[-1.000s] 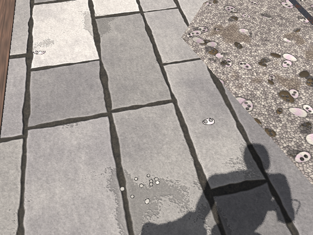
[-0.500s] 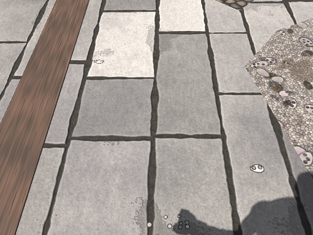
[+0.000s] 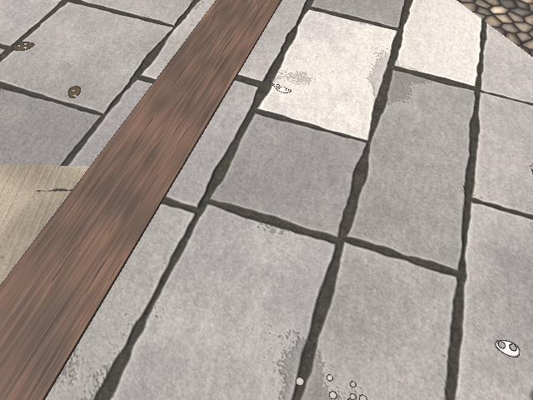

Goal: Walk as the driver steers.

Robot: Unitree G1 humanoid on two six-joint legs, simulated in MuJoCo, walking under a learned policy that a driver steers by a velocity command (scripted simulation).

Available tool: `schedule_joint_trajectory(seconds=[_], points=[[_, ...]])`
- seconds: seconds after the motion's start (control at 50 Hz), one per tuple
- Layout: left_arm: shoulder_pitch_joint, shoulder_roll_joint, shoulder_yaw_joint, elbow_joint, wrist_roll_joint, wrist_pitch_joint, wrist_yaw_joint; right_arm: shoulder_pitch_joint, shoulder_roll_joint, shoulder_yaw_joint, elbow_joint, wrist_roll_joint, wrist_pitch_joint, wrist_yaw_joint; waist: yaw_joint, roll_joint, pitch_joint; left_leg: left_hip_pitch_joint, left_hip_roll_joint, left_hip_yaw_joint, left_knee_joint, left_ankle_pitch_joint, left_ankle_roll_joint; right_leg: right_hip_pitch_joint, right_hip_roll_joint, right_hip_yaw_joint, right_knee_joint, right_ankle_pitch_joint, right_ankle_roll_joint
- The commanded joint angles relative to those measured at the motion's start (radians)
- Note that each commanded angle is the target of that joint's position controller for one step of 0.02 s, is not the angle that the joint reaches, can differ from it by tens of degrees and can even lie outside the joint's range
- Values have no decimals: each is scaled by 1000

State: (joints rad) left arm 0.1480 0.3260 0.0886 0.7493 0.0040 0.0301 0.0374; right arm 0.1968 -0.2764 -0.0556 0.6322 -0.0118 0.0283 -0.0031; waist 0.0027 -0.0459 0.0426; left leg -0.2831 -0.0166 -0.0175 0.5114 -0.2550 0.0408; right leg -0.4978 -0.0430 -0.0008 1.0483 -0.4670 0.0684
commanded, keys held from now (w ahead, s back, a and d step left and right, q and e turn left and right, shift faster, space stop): no key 1.00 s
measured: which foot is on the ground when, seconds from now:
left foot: down 0.00-1.00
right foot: up 0.00-0.22, down 0.24-1.00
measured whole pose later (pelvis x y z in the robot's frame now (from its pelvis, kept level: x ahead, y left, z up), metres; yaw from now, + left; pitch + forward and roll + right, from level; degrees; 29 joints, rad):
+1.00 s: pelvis +0.00 -0.02 +0.00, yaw +2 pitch -2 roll +0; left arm 0.19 0.23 0.02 1.02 0.01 -0.01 0.03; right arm 0.18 -0.23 -0.04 1.02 0.00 0.01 -0.04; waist 0.00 0.00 0.05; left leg -0.19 -0.02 -0.04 0.47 -0.25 0.00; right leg -0.16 0.00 0.01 0.47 -0.27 0.00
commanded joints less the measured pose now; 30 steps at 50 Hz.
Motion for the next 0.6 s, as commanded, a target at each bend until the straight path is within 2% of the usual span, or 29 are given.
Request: schedule_joint_trajectory(seconds=[0.02,0.06,0.1,0.16,0.2,0.22,0.24,0.26,0.28,0.3,0.32,0.34,0.4,0.5,0.6], points=[[10,74,21,-47,-3,-10,3,-57,-112,-21,-57,1,-26,-15,17,189,-131,133,219,-190,-164,496,174,-30,-7,41,67,87,22],[3,47,8,-44,-9,-10,-2,-58,-103,-18,-46,-1,-27,-19,10,182,-132,161,207,-174,-160,467,170,1,-15,41,-67,115,27],[-26,28,-4,-49,-6,-11,-7,-49,-113,-21,-31,-1,-24,-20,-11,186,-122,163,211,-188,-158,413,174,58,-18,38,-203,102,24],[-28,44,-6,-45,-10,-11,-11,-43,-128,-23,-7,-3,-18,-13,-29,193,-98,129,227,-233,-160,340,196,143,-9,23,-337,67,15],[0,39,-8,-29,-11,-15,-13,-63,-111,-14,10,5,-18,-9,-10,178,-84,105,215,-248,-148,300,184,212,-1,16,-477,135,2],[27,27,-12,-14,-4,-21,-16,-71,-97,-8,21,12,-18,-7,15,159,-79,80,195,-237,-137,274,158,284,5,9,-614,258,-11],[39,40,-14,-8,10,-26,-18,-44,-81,-2,38,12,-25,-6,18,122,-87,48,170,-229,-135,226,114,368,-16,41,-684,406,-28],[53,85,-10,-9,19,-30,-15,-20,-67,3,47,-5,-35,-3,-4,53,-108,12,123,-191,-99,146,64,440,-90,113,-668,590,-54],[28,137,5,8,6,-30,-16,25,-71,-4,52,-10,-42,3,-64,-75,-105,20,51,-117,-113,68,27,400,-96,98,-604,543,-98],[3,75,-5,2,0,-35,-24,-23,-82,-2,62,-16,-41,1,-23,-64,-100,81,29,-88,-96,51,-4,323,-74,96,-626,395,-113],[-4,47,-14,6,7,-40,-27,-63,-93,-8,62,-10,-37,-2,-10,-45,-77,91,28,-83,-80,54,-7,291,-61,91,-642,335,-100],[-11,47,-16,13,12,-46,-27,-75,-81,-7,64,-5,-30,-8,-10,-40,-73,99,35,-85,-73,80,-1,277,-53,84,-647,327,-86],[9,36,-24,36,9,-60,-24,-59,-70,-9,83,-4,-13,-15,-5,-16,-55,93,39,-94,-81,114,9,277,-40,69,-640,325,-71],[16,37,-31,68,6,-57,-13,-42,-61,-12,133,0,-16,-19,1,31,-41,91,38,-90,-88,129,-4,284,-29,64,-639,311,-73],[19,33,-35,108,4,-56,-11,-26,-64,-16,188,2,-19,-26,1,51,-36,104,39,-86,-93,151,-13,290,-20,58,-643,315,-77]])
Velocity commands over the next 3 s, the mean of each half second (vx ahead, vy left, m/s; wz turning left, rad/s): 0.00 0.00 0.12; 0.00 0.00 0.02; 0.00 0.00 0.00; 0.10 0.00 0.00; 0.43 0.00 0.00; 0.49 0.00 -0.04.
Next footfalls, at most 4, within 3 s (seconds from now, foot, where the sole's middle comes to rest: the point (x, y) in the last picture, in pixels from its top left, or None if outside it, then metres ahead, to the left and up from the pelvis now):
0.24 right None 0.04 -0.14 -0.78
2.46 right None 0.44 -0.13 -0.78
3.00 left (213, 291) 0.74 0.13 -0.78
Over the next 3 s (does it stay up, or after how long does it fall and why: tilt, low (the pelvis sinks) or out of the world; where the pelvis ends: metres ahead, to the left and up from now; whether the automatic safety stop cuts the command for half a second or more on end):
stays up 0.57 0.00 -0.01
